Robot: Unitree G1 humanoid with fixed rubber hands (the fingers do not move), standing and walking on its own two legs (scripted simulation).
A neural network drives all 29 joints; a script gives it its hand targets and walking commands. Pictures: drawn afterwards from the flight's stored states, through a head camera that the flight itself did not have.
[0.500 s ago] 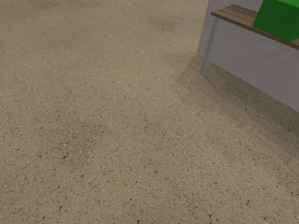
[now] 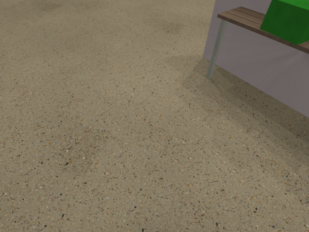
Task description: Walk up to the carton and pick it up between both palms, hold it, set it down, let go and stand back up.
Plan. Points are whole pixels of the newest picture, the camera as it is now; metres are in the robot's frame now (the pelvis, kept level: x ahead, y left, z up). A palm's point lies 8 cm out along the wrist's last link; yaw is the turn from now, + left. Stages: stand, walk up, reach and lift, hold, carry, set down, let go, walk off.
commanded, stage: stand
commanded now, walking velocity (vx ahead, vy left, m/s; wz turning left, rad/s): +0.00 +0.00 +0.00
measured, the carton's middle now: (292, 19) +1.39 -0.99 -0.01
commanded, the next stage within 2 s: walk up in 0.02 s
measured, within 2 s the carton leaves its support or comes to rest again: neither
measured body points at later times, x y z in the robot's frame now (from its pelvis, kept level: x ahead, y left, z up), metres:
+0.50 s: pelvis +0.03 -0.06 -0.01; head +0.03 -0.08 +0.44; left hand +0.13 +0.21 -0.14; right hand -0.02 -0.32 -0.16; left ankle -0.01 +0.11 -0.74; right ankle +0.11 -0.26 -0.69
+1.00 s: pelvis +0.26 -0.20 -0.01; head +0.26 -0.20 +0.44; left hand +0.31 +0.03 -0.16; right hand +0.26 -0.46 -0.14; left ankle +0.48 -0.15 -0.71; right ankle +0.13 -0.28 -0.74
